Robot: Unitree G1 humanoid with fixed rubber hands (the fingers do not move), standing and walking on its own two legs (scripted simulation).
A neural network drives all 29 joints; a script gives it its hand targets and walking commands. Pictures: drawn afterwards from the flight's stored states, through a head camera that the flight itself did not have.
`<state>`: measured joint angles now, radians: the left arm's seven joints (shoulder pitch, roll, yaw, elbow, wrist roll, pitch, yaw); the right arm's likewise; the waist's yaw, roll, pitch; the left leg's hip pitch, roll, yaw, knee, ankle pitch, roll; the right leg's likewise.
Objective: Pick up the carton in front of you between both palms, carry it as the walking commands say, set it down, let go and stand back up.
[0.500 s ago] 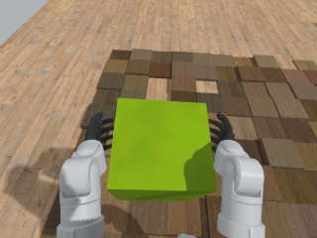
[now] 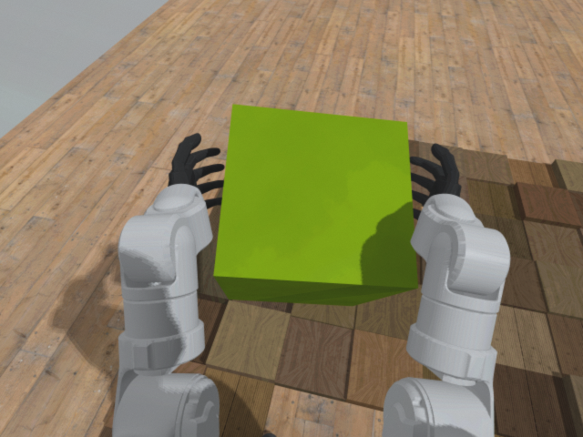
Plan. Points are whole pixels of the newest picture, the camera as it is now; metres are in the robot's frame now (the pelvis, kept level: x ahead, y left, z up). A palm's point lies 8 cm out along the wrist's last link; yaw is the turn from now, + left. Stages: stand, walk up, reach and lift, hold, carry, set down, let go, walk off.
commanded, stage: carry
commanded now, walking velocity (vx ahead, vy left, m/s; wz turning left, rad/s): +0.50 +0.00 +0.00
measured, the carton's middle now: (304, 224) +0.39 +0.02 +0.08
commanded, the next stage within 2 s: none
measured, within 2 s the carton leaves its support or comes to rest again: neither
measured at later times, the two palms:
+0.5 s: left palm (252, 108) +0.66 +0.15 +0.09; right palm (402, 107) +0.68 -0.14 +0.10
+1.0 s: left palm (262, 1) +1.06 +0.18 +0.14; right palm (376, 4) +1.04 -0.10 +0.15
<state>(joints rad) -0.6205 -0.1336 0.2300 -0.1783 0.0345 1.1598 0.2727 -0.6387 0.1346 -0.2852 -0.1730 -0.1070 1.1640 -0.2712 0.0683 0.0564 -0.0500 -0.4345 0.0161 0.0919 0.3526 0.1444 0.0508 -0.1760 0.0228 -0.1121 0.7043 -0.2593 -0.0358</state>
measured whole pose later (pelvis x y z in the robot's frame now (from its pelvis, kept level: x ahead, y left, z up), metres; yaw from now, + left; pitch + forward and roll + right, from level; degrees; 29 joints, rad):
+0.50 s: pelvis +0.38 -0.01 -0.01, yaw +1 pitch +5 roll -2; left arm -0.28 -0.16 0.07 -0.26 0.14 1.24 0.22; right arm -0.30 0.16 -0.14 -0.29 -0.12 1.20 -0.22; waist 0.03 0.03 -0.10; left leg -0.38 -0.03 -0.01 1.23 -0.40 0.01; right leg -0.44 0.04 -0.17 0.51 -0.17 -0.09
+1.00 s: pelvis +0.70 +0.06 +0.00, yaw +0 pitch +5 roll +0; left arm -0.60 -0.13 0.25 -0.16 0.09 1.21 0.29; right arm -0.60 0.17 -0.23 -0.16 -0.05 1.12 -0.33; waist -0.09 -0.02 -0.02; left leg -0.38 0.00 0.13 0.56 0.00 0.15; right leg -0.58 -0.01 -0.02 1.18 -0.40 -0.03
